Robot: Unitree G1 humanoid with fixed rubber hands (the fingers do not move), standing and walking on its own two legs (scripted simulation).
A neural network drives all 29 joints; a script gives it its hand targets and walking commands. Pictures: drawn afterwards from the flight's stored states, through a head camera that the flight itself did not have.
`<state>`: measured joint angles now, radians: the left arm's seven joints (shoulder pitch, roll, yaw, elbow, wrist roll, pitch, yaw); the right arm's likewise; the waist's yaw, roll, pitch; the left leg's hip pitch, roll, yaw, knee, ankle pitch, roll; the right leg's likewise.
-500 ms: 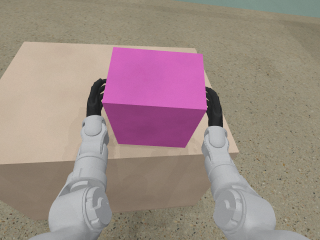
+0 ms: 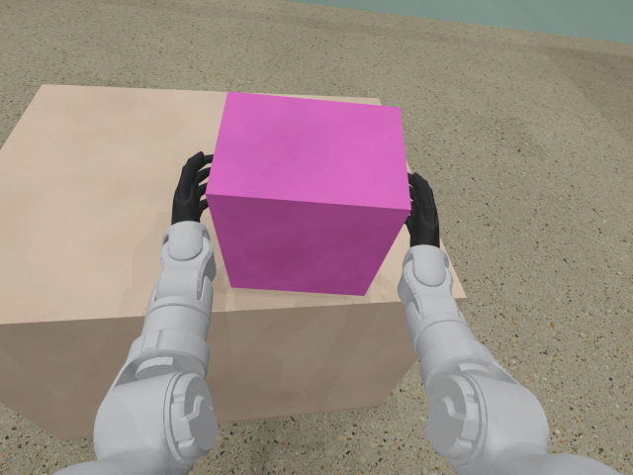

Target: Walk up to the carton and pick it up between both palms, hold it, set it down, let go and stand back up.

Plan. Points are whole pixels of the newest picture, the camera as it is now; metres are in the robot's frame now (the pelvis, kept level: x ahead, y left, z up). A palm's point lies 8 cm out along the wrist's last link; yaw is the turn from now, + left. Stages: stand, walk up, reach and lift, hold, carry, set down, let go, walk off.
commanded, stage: reach and lift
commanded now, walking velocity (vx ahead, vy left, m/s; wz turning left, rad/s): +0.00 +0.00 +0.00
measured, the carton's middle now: (305, 208) +0.46 +0.04 +0.07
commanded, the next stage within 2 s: hold in 1.96 s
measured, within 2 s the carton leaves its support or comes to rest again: neither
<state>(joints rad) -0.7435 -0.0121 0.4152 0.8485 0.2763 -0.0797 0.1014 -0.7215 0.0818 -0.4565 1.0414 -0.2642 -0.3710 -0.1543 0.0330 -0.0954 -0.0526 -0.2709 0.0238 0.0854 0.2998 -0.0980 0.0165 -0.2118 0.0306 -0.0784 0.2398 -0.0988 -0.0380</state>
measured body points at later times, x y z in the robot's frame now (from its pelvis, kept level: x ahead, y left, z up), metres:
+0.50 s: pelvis -0.01 +0.00 +0.00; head -0.05 +0.04 +0.45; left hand +0.39 +0.16 +0.17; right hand +0.39 -0.15 +0.17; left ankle +0.03 +0.10 -0.75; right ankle +0.01 -0.09 -0.75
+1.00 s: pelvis -0.02 +0.00 +0.00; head -0.06 +0.04 +0.44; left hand +0.38 +0.17 +0.21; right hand +0.38 -0.14 +0.20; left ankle +0.03 +0.10 -0.75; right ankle +0.01 -0.09 -0.75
